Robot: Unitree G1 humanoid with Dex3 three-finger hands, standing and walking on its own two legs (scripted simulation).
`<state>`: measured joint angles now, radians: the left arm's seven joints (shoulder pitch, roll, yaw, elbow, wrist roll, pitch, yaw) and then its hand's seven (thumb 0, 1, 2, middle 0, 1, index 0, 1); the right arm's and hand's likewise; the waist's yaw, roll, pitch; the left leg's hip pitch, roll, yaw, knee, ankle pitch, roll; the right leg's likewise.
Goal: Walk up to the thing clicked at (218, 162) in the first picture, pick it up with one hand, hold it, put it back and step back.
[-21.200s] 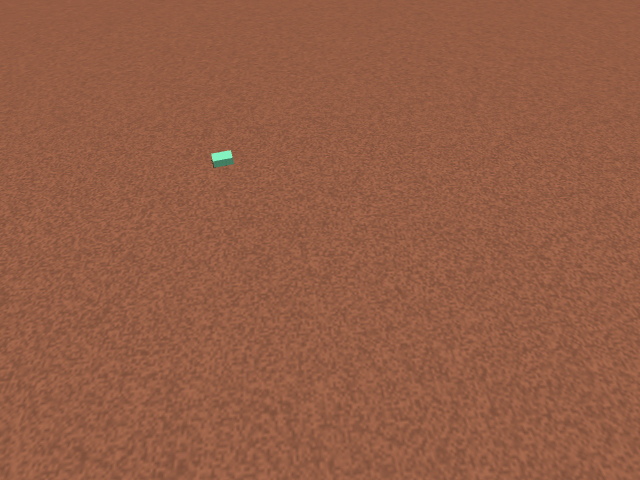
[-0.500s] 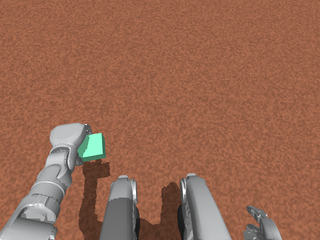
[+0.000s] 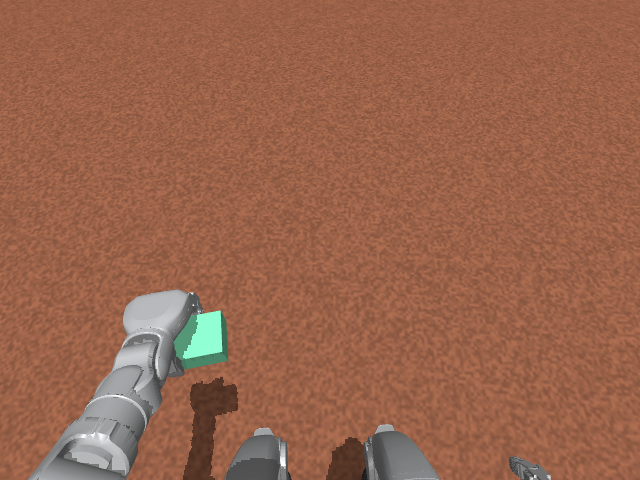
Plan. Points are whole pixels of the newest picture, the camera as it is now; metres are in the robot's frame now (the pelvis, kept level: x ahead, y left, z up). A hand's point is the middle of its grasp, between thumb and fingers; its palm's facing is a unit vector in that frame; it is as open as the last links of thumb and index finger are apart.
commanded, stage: lift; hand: left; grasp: from above
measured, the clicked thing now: (191, 341) +0.33 +0.21 -0.13
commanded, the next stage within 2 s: hold in 0.32 s
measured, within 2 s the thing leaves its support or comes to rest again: neither
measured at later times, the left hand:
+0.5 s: hand (158, 313) +0.34 +0.22 -0.03, palm faces -0.44 -0.07 -0.89, open 9.6 cm
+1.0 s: hand (145, 309) +0.33 +0.22 +0.01, palm faces -0.44 -0.05 -0.90, open 9.6 cm
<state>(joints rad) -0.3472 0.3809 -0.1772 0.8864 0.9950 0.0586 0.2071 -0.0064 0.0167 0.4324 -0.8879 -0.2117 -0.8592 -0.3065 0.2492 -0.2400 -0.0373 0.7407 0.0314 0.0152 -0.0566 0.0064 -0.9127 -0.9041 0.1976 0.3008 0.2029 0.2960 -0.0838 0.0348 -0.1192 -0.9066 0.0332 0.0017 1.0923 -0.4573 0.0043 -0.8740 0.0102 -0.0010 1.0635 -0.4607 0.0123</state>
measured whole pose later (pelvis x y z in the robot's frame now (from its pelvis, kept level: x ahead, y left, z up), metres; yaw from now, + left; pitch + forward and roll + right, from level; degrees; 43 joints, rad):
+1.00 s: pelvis +0.03 +0.00 +0.07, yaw +0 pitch +4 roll +0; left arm -0.29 0.36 -0.23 0.81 1.00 0.06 0.11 0.00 0.06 0.41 -0.83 -0.29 -0.81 -0.35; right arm 0.24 -0.26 -0.05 0.71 0.05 0.06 -0.03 0.01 -0.91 -0.90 0.20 0.30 0.20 0.30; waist -0.03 0.04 -0.04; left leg -0.38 0.02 0.03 0.61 -0.29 0.01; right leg -0.37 0.00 0.03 0.60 -0.30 0.02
